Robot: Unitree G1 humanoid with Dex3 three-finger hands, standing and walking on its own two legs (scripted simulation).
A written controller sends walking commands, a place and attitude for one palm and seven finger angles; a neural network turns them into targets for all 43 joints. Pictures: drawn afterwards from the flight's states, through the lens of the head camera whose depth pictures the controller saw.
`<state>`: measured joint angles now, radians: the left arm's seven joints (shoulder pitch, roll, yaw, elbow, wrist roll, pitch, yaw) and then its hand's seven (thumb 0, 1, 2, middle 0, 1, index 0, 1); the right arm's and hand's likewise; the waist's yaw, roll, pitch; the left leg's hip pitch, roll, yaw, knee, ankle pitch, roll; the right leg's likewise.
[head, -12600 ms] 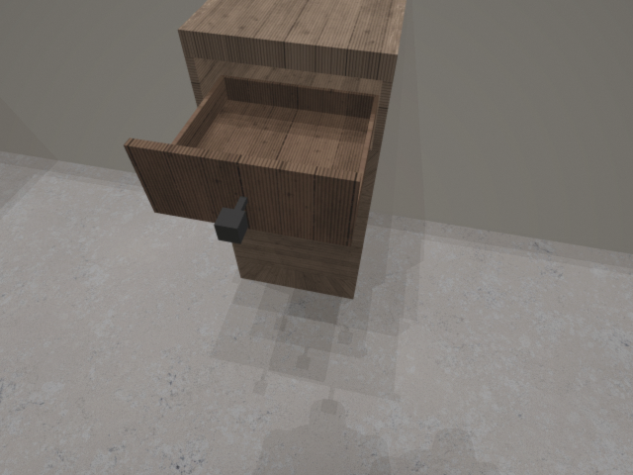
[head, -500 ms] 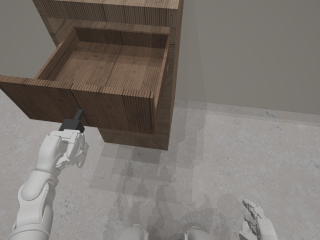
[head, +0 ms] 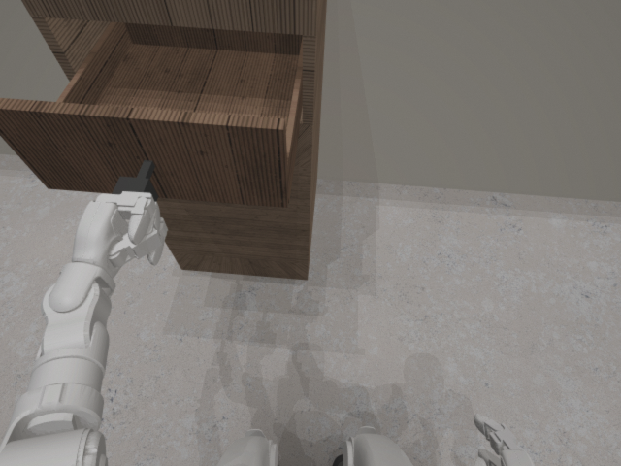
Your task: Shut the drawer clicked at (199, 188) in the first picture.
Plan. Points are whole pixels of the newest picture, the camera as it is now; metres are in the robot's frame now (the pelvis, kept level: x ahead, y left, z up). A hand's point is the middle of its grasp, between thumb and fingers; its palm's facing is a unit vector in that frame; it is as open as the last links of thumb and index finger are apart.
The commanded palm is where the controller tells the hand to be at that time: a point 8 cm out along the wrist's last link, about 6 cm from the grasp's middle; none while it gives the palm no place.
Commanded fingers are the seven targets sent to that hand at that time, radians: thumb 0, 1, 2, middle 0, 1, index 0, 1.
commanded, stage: push the drawer shut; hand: left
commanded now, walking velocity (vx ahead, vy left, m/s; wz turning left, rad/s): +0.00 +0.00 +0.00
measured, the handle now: (140, 186) +0.47 +0.24 +0.06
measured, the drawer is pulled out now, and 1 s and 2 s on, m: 0.20 0.10 0.00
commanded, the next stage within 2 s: pull the fist back off the drawer in 2.00 s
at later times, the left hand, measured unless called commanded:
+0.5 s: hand (166, 207) +0.43 +0.19 +0.06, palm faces -0.09 -0.99 -0.04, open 3.5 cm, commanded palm +0.42 +0.25 +0.06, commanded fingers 0.00 0.90 0.90 -1.40 -1.60 -1.40 -1.60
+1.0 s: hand (179, 172) +0.49 +0.19 +0.06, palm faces -0.09 -1.00 -0.03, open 3.5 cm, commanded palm +0.48 +0.23 +0.06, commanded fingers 0.00 0.90 0.90 -1.40 -1.60 -1.40 -1.60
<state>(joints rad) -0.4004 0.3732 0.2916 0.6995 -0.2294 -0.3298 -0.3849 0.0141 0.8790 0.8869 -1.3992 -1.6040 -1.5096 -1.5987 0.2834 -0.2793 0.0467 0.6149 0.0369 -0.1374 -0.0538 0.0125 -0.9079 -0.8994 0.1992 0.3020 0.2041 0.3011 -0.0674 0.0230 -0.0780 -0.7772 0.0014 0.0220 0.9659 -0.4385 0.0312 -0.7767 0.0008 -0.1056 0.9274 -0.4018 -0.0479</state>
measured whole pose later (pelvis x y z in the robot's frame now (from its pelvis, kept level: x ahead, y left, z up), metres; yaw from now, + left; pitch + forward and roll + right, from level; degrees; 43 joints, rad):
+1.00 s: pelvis +0.00 +0.01 -0.01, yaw -1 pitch +20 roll -2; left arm -0.84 0.49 0.37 1.13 -0.13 -0.40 -0.34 0.01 0.89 0.89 -1.40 -1.60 -1.50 -1.60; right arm 0.36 -0.28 0.05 0.65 0.01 -0.03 -0.01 0.01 -0.91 -0.90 0.20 0.30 0.20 0.30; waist -0.14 0.03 -0.09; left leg -0.94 0.02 0.03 1.04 -0.46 0.04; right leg -0.93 0.01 -0.10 0.98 -0.40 -0.04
